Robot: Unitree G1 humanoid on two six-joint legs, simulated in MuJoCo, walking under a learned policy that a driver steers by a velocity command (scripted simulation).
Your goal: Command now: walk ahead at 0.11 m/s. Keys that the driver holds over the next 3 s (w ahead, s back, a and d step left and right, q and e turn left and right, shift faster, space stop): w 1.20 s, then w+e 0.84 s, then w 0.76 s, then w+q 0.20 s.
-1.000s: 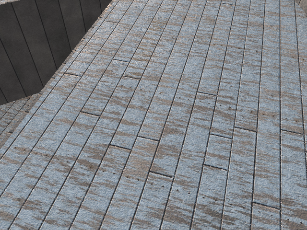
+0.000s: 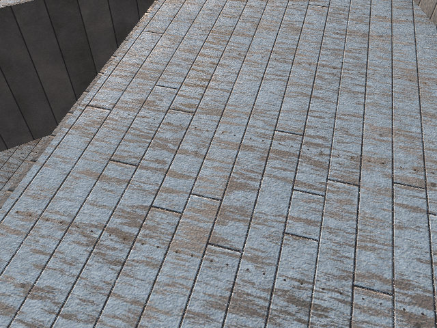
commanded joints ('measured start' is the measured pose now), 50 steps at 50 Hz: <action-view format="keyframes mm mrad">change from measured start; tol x32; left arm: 1 38 127 25 -20 -10 -3 7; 27 -337 86 12 -285 -34 -102 -77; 33 275 342 110 -147 -8 -89 -59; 50 186 182 47 -109 -13 -99 -29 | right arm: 1 68 -98 -18 -15 7 -3 -7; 33 343 -22 -11 -115 -3 -76 34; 50 -260 -83 -48 -294 17 -90 48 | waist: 1 1 -19 21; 27 -73 124 123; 34 133 -220 -452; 50 51 -26 44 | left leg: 1 -156 -15 28 -54 -225 49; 10 82 25 75 -51 -103 134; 13 239 402 -592 -362 -379 295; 31 181 227 43 6 945 104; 34 -511 -22 -72 868 -228 25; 35 -613 43 -50 925 -179 50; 50 -489 135 81 146 438 20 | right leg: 1 41 -38 63 -106 -379 -53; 9 -166 -262 357 -302 -530 -166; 15 -701 -83 46 589 -167 -47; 29 -239 -32 -65 38 175 -54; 32 389 -98 35 68 121 -149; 33 760 -390 542 -33 -117 -323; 39 58 -250 241 -342 59 -202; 50 122 -208 49 -403 202 -178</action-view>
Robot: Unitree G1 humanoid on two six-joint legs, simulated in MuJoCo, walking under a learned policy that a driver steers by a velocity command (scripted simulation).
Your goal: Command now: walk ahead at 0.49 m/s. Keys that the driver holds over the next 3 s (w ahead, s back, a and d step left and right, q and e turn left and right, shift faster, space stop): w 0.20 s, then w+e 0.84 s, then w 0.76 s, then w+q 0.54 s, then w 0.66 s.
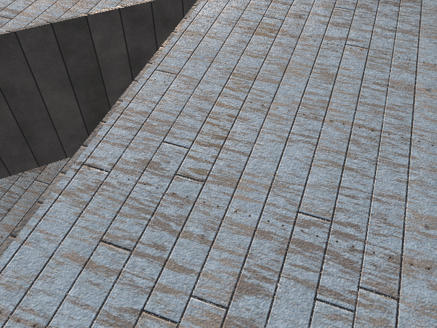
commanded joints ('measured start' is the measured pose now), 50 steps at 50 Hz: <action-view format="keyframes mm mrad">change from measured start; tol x32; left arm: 1 18 167 31 -41 -13 -6 11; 31 -383 46 26 -272 -14 34 -45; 37 73 294 134 -215 -23 51 -20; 50 -73 190 84 -294 -18 24 19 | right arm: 1 -114 -27 7 -78 7 -13 18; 10 382 -302 -83 16 -10 -17 33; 50 -82 -73 -12 -154 -23 -23 -3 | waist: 1 1 -65 89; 11 -195 177 -412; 20 -49 38 33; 32 -119 11 99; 38 -11 -316 -349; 50 -35 -78 2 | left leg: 1 56 -36 34 -124 73 -2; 8 403 -140 92 -240 -116 96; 11 1138 265 -709 -402 -368 315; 17 504 107 -119 -583 -176 185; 30 759 143 190 -572 51 138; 35 808 139 260 -192 685 79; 36 700 93 281 36 620 41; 38 30 -200 86 681 -644 -51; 50 121 -76 -2 -6 -65 -78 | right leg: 1 -79 -275 123 -92 186 -149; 8 80 -289 83 297 673 -80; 12 -738 -90 198 1164 -311 -9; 32 -704 -159 21 435 140 -30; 36 -160 -6 -53 358 78 -134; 38 419 -419 875 164 -91 -416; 39 435 -403 853 89 -110 -356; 50 -232 -164 282 28 274 -194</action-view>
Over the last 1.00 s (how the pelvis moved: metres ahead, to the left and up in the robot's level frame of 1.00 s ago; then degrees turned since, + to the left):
0.42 -0.03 0.01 1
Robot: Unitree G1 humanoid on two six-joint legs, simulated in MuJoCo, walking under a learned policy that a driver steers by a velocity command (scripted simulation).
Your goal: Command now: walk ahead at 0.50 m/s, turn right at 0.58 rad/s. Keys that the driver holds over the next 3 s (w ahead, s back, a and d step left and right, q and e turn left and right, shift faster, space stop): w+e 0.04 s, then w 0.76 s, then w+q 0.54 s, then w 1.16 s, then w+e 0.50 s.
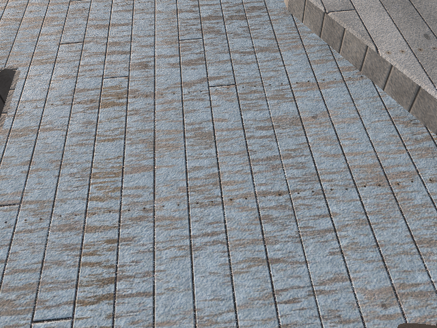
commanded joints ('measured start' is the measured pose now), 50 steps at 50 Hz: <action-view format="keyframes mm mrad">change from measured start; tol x32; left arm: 1 -3 179 45 -71 -8 -8 18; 50 -78 133 16 -38 33 -65 -5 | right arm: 1 -79 -36 -2 -74 1 -9 7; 13 362 -211 -62 13 9 -30 40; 50 181 -61 -5 1 30 55 14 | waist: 1 5 -88 -28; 10 -56 -150 -80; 13 -118 280 -391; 33 -125 54 29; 39 66 -305 -464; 50 -51 -89 2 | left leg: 1 101 -70 50 -225 207 -14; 10 333 -115 73 -436 133 106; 13 1035 287 -692 -559 -211 377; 19 510 108 -230 -689 -5 269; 36 683 96 21 -428 599 178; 39 -31 -161 6 372 -424 63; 50 -47 12 -47 91 128 36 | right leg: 1 -74 -189 147 -104 224 -142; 11 36 -195 195 366 364 -41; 14 -601 -80 128 989 -344 47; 34 -401 -155 -68 169 122 39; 37 142 -171 -50 159 160 -53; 39 628 -531 663 17 -12 -277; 50 24 -342 -62 -220 254 -116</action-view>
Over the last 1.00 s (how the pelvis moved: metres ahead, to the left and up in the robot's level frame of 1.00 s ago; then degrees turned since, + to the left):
0.57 -0.05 0.00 -24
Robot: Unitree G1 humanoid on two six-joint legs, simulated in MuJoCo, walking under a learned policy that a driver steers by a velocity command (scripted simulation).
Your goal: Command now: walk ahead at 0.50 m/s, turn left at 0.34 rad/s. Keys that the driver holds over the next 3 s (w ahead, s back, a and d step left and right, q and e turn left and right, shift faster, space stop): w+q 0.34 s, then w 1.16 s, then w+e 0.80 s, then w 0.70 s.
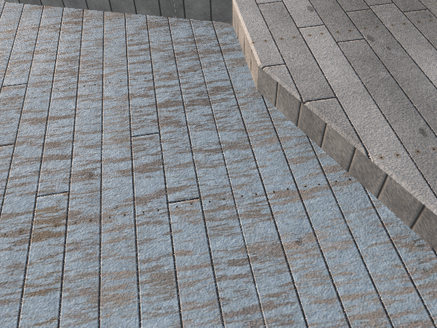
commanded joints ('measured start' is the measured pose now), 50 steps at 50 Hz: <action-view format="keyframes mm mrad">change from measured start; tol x64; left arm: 1 -74 137 31 -58 3 -23 14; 50 -70 146 12 -72 -14 -17 -7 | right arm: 1 9 -38 -11 -49 -3 -6 6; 50 80 -53 -11 -121 -18 -13 -6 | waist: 1 -34 -105 26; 50 -42 -139 -6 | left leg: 1 -6 15 -26 -132 179 -7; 13 286 -157 204 -439 -7 137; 16 1128 249 -775 -681 -81 466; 39 713 73 -84 -553 589 154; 42 9 -195 -46 231 -417 27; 50 40 26 16 19 -74 5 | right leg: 1 -28 -266 85 -170 240 -135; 13 229 -310 -92 291 937 -32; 17 -699 -55 221 1141 -359 58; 37 -476 -101 134 215 155 19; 42 537 -447 864 56 -120 -289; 50 -70 -269 335 -137 136 -193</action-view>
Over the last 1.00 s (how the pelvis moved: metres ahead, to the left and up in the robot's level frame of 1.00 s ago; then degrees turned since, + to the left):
0.56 -0.04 0.00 -4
